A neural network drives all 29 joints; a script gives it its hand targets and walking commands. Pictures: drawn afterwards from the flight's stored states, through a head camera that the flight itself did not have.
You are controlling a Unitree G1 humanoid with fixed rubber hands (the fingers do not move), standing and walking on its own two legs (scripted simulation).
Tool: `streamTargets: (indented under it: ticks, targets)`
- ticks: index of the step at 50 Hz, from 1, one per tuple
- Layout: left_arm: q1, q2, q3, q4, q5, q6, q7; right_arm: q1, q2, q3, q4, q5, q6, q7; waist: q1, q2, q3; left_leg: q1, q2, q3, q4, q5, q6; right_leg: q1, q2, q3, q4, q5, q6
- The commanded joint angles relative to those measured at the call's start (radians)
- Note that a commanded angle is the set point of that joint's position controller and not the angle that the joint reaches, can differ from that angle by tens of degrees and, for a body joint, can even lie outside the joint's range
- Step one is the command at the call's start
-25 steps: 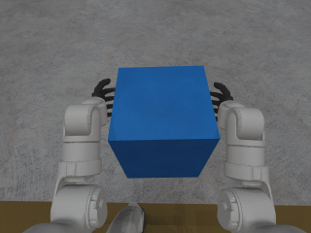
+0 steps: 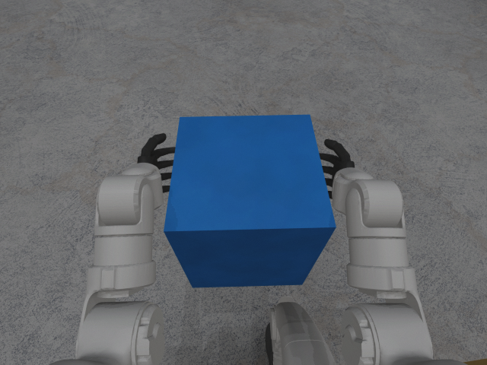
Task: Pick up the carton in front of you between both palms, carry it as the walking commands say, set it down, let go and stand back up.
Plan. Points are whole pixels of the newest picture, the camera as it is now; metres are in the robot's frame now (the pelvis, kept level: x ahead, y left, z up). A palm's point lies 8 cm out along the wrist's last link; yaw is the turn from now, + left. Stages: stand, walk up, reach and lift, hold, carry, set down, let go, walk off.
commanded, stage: carry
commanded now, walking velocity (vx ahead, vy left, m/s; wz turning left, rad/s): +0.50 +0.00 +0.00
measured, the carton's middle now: (246, 208) +0.35 -0.02 +0.01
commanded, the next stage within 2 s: none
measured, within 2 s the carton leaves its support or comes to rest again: neither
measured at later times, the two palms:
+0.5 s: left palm (159, 58) +0.64 +0.14 +0.12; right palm (304, 60) +0.65 -0.16 +0.10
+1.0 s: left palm (162, 14) +0.87 +0.16 +0.09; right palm (281, 17) +0.86 -0.14 +0.09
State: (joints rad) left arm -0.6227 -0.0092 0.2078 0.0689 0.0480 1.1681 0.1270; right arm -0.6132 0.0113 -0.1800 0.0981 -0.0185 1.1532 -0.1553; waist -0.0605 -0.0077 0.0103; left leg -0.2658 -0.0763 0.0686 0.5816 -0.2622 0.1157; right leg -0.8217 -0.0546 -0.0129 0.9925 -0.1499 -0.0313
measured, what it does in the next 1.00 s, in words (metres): walks ahead: right foot, then left foot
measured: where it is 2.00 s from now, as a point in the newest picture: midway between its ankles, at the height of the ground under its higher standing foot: (226, 143)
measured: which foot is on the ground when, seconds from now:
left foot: down 0.00-0.14, up 0.16-0.66, down 0.68-1.00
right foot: up 0.00-0.12, down 0.14-0.70, up 0.72-1.00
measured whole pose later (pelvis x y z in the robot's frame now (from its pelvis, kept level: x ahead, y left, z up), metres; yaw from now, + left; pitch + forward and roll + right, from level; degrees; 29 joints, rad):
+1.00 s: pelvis +0.58 +0.02 +0.01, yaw -1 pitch +5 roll -1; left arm -0.26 -0.16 0.17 -0.28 0.10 1.19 0.09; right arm -0.23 0.15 -0.17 -0.29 -0.09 1.20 -0.10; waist 0.00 -0.01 -0.05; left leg -0.14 0.02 0.15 0.28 -0.23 0.04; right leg -0.59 -0.08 -0.09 0.70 -0.22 0.03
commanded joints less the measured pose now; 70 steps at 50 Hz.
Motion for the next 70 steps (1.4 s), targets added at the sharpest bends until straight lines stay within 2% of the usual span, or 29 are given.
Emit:
streamTargets:
  ticks: [1, 4, 6, 7, 8, 9, 10, 11, 13, 15, 21, 28, 31, 33, 34, 35, 36, 37, 40, 43, 47, 54, 57, 58, 59, 60, 63, 66, 70]
  targets:
    - [-0.712, -1.05, -0.667, -0.138, -0.381, -0.032, -0.164, -0.82, 1.073, 0.666, -0.232, 0.481, -0.024, 0.262, -0.049, 0.105, -0.5, 0.523, 0.197, -0.217, -0.011, 0.857, 0.044, -0.059, 0.073, -0.084, -0.214, 0.115, -0.02]
    - [-0.671, -0.995, -0.646, -0.095, -0.352, -0.008, -0.173, -0.784, 1.042, 0.657, -0.174, 0.468, -0.008, 0.267, -0.041, 0.123, -0.476, 0.426, 0.173, -0.149, 0.022, 0.886, 0.014, 0.218, 0.127, -0.137, -0.483, 0.255, -0.049]
    - [-0.65, -0.966, -0.616, -0.045, -0.326, 0.005, -0.183, -0.772, 1.034, 0.648, -0.117, 0.46, 0.002, 0.273, 0.052, 0.126, -0.528, 0.283, 0.172, -0.08, 0.213, 0.89, -0.044, 0.581, 0.125, -0.152, -0.608, 0.364, -0.071]
    - [-0.626, -0.95, -0.594, -0.015, -0.317, 0.009, -0.191, -0.786, 1.026, 0.643, -0.094, 0.457, 0.004, 0.277, 0.104, 0.071, -0.58, 0.104, 0.155, -0.068, 0.375, 0.623, -0.066, 0.828, 0.012, -0.047, -0.572, 0.47, -0.095]
    - [-0.633, -0.919, -0.571, 0.023, -0.303, 0.012, -0.197, -0.809, 1.047, 0.636, -0.064, 0.453, 0.014, 0.281, 0.095, -0.156, -0.684, -0.227, 0.077, -0.074, 0.62, -0.129, -0.113, 1.176, -0.312, 0.318, -0.363, 0.92, -0.229]
    - [-0.582, -0.91, -0.544, 0.085, -0.299, 0.013, -0.199, -0.784, 1.04, 0.615, -0.023, 0.447, 0.024, 0.278, 0.148, -0.264, -0.778, -0.427, -0.02, -0.092, 0.86, -0.392, -0.126, 1.313, -0.382, 0.568, -0.431, 0.675, -0.368]
    - [-0.581, -0.953, -0.548, 0.088, -0.315, 0.009, -0.206, -0.798, 1.049, 0.606, -0.016, 0.438, 0.022, 0.276, 0.14, -0.175, -0.749, -0.499, 0.042, -0.127, 0.882, -0.321, -0.102, 1.259, -0.328, 0.566, -0.49, 0.348, -0.332]
    - [-0.643, -0.998, -0.564, 0.058, -0.342, 0.005, -0.217, -0.827, 1.075, 0.596, -0.018, 0.431, 0.017, 0.275, 0.136, -0.101, -0.673, -0.532, 0.064, -0.122, 0.846, -0.269, -0.092, 1.159, -0.269, 0.507, -0.533, 0.219, -0.279]
    - [-0.796, -1.092, -0.609, -0.017, -0.413, -0.002, -0.235, -0.854, 1.101, 0.572, -0.046, 0.41, 0.008, 0.262, 0.107, -0.029, -0.57, -0.513, 0.103, -0.115, 0.743, -0.176, -0.092, 0.97, -0.225, 0.401, -0.587, 0.197, -0.222]
    - [-0.886, -1.145, -0.644, -0.079, -0.473, -0.009, -0.243, -0.868, 1.119, 0.573, -0.089, 0.4, 0.001, 0.243, 0.088, -0.034, -0.556, -0.456, 0.117, -0.093, 0.672, -0.144, -0.1, 0.88, -0.196, 0.344, -0.625, 0.134, -0.193]
    - [-0.882, -1.118, -0.647, -0.159, -0.516, 0.004, -0.248, -0.869, 1.077, 0.598, -0.202, 0.377, 0.001, 0.187, 0.097, -0.091, -0.552, -0.544, 0.152, -0.044, 0.473, -0.005, -0.129, 0.968, -0.179, 0.217, -0.641, 0.336, -0.19]
    - [-0.721, -1.06, -0.616, -0.032, -0.436, 0.035, -0.259, -0.773, 1.059, 0.622, -0.117, 0.353, 0.036, 0.204, 0.124, -0.12, -0.487, -0.491, 0.114, 0.028, 0.113, 0.174, -0.117, 1.095, -0.144, 0.102, -0.6, 0.582, -0.133]
    - [-0.669, -1.072, -0.6, 0.0, -0.403, 0.038, -0.266, -0.742, 1.082, 0.614, -0.078, 0.356, 0.047, 0.233, 0.127, -0.149, -0.434, -0.373, 0.063, 0.091, -0.086, 0.228, -0.105, 1.089, -0.119, 0.032, -0.56, 0.694, -0.097]
    - [-0.63, -1.088, -0.597, 0.005, -0.39, 0.043, -0.269, -0.699, 1.103, 0.601, -0.055, 0.355, 0.055, 0.25, 0.076, -0.144, -0.476, -0.053, 0.038, 0.14, -0.243, 0.312, -0.081, 0.966, -0.098, -0.047, -0.407, 0.754, -0.046]
    - [-0.612, -1.093, -0.601, 0.001, -0.381, 0.045, -0.271, -0.661, 1.111, 0.593, -0.043, 0.353, 0.057, 0.259, 0.059, -0.106, -0.53, 0.195, 0.099, 0.095, -0.239, 0.335, -0.065, 0.81, -0.08, -0.067, -0.29, 0.59, -0.011]
    - [-0.591, -1.095, -0.608, -0.003, -0.381, 0.049, -0.275, -0.628, 1.113, 0.582, -0.048, 0.352, 0.06, 0.267, 0.047, 0.02, -0.608, 0.452, 0.32, -0.172, -0.154, 0.434, -0.025, 0.581, -0.065, -0.064, -0.121, 0.187, 0.023]
    - [-0.602, -1.153, -0.608, -0.011, -0.385, 0.056, -0.28, -0.619, 1.088, 0.566, -0.041, 0.32, 0.057, 0.268, 0.051, 0.279, -0.675, 0.745, 0.531, -0.533, -0.159, 0.468, 0.149, 0.217, 0.065, -0.039, 0.096, -0.315, 0.054]
    - [-0.585, -1.146, -0.618, -0.031, -0.383, 0.058, -0.284, -0.551, 1.126, 0.569, -0.038, 0.325, 0.055, 0.272, 0.044, 0.262, -0.624, 0.698, 0.51, -0.577, -0.225, 0.375, 0.168, 0.104, 0.071, 0.009, 0.2, -0.393, 0.042]
    - [-0.556, -1.218, -0.668, -0.149, -0.406, 0.042, -0.286, -0.567, 1.186, 0.618, -0.233, 0.34, 0.042, 0.282, 0.046, 0.068, -0.502, 0.483, 0.429, -0.334, -0.297, 0.387, 0.057, 0.13, -0.035, 0.022, 0.079, -0.245, 0.035]
    - [-0.435, -1.228, -0.728, -0.271, -0.395, 0.026, -0.27, -0.497, 1.178, 0.68, -0.399, 0.356, 0.035, 0.287, 0.047, 0.117, -0.507, 0.424, 0.375, -0.184, -0.333, 0.391, 0.028, 0.223, -0.024, -0.032, -0.078, -0.19, 0.061]
    - [-0.244, -1.149, -0.789, -0.405, -0.342, 0.01, -0.248, -0.306, 1.105, 0.747, -0.511, 0.352, 0.034, 0.306, 0.046, 0.157, -0.482, 0.447, 0.324, -0.082, -0.326, 0.446, 0.022, 0.204, -0.014, -0.092, -0.253, -0.093, 0.073]
    - [-0.021, -1.038, -0.806, -0.439, -0.325, 0.057, -0.281, -0.04, 1.021, 0.756, -0.479, 0.306, 0.066, 0.328, 0.036, 0.171, -0.337, 0.387, 0.308, 0.001, -0.288, 0.53, -0.016, 0.31, 0.013, -0.159, -0.51, 0.093, 0.032]
    - [0.008, -1.003, -0.783, -0.39, -0.323, 0.072, -0.296, -0.041, 0.98, 0.766, -0.468, 0.302, 0.081, 0.327, 0.06, 0.096, -0.377, 0.185, 0.25, 0.1, -0.028, 0.475, -0.081, 0.703, 0.05, -0.221, -0.58, 0.034, 0.007]
    - [0.033, -0.985, -0.772, -0.368, -0.316, 0.076, -0.298, -0.049, 0.958, 0.766, -0.465, 0.303, 0.087, 0.327, 0.082, -0.015, -0.439, 0.026, 0.219, 0.116, 0.18, 0.209, -0.115, 0.889, -0.124, 0.008, -0.601, -0.082, -0.019]
    - [0.021, -0.971, -0.756, -0.333, -0.305, 0.069, -0.302, -0.09, 0.966, 0.781, -0.482, 0.312, 0.099, 0.326, 0.09, -0.282, -0.479, -0.296, 0.099, 0.092, 0.448, -0.075, -0.156, 1.102, -0.351, 0.426, -0.699, -0.211, -0.154]
    - [0.032, -0.991, -0.755, -0.317, -0.308, 0.065, -0.301, -0.114, 0.96, 0.786, -0.475, 0.32, 0.099, 0.329, 0.084, -0.291, -0.427, -0.434, 0.087, -0.009, 0.581, -0.254, -0.136, 1.073, -0.376, 0.537, -0.754, -0.117, -0.19]
    - [-0.06, -1.056, -0.782, -0.362, -0.335, 0.049, -0.303, -0.15, 1.037, 0.794, -0.447, 0.341, 0.075, 0.335, 0.073, -0.055, -0.373, -0.436, 0.209, -0.073, 0.597, -0.134, -0.104, 0.875, -0.314, 0.286, -0.765, -0.043, -0.133]
    - [-0.104, -1.08, -0.803, -0.391, -0.361, 0.032, -0.309, -0.162, 1.066, 0.809, -0.455, 0.342, 0.052, 0.325, 0.069, -0.085, -0.365, -0.352, 0.221, -0.032, 0.436, -0.006, -0.122, 0.757, -0.256, 0.11, -0.836, -0.142, -0.092]
    - [-0.086, -1.043, -0.809, -0.416, -0.373, 0.031, -0.311, -0.13, 1.047, 0.809, -0.475, 0.321, 0.044, 0.305, 0.07, -0.101, -0.337, -0.371, 0.215, 0.019, 0.21, 0.102, -0.153, 0.782, -0.237, 0.027, -0.879, -0.114, -0.113]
